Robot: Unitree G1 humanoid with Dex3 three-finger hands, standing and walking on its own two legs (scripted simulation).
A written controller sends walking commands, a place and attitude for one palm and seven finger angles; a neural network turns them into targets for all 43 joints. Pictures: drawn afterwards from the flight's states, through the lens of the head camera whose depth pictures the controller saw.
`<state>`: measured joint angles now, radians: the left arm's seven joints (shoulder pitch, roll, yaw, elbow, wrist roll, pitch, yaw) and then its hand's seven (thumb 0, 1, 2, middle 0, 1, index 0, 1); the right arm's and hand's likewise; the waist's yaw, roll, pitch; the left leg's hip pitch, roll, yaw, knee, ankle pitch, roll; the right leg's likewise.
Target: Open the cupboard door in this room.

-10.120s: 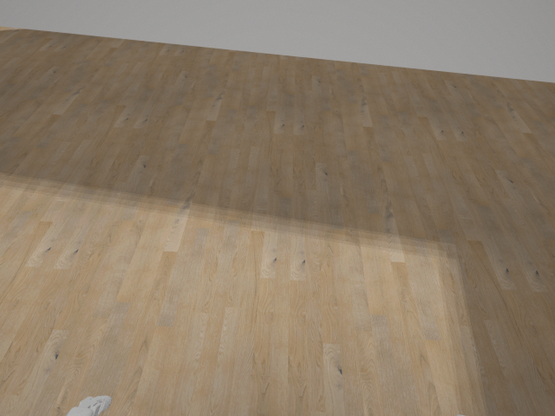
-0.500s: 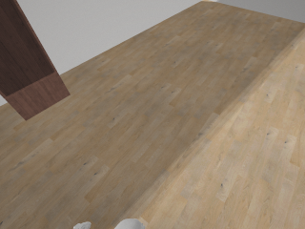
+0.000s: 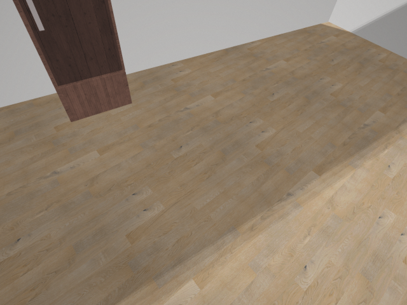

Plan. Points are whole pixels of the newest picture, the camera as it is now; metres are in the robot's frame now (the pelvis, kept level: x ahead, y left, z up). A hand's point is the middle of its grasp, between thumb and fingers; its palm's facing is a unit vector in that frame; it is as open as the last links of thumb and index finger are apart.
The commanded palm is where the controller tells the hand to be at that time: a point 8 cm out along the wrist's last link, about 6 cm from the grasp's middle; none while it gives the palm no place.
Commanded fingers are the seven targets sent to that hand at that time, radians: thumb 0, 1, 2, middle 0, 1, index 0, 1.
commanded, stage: stand and wait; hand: left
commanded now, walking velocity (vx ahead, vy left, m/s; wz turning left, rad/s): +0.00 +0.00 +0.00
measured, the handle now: (34, 12) +1.28 +0.96 -0.04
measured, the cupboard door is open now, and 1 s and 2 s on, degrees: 0 0 0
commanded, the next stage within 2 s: turn or walk to find it in 0.10 s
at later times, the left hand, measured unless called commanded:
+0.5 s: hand out of the picture -0.03 +0.21 -0.19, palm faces +0.20 -0.96 -0.21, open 7.4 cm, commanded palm none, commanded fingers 0.00 0.90 0.90 -0.20 -0.30 -0.20 -0.30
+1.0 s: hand out of the picture -0.06 +0.17 -0.14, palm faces +0.39 -0.88 -0.29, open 7.4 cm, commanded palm none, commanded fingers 0.00 0.90 0.90 -0.20 -0.30 -0.20 -0.30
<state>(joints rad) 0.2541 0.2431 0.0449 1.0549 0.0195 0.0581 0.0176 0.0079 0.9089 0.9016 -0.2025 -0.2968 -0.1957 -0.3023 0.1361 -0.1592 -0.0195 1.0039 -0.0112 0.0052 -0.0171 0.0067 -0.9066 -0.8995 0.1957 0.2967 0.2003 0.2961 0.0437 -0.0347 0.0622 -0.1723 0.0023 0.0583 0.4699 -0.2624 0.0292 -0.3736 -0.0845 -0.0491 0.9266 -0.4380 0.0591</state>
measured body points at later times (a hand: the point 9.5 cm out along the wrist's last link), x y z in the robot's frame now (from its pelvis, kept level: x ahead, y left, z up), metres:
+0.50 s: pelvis -0.05 +0.01 -0.02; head -0.03 +0.03 +0.43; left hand -0.04 +0.26 -0.18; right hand +0.01 -0.24 -0.16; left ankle -0.06 +0.12 -0.74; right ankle +0.00 -0.13 -0.73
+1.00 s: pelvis -0.09 -0.05 +0.00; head -0.06 -0.08 +0.45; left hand -0.08 +0.21 -0.12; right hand +0.06 -0.27 -0.17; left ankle -0.11 +0.10 -0.67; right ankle -0.05 -0.13 -0.74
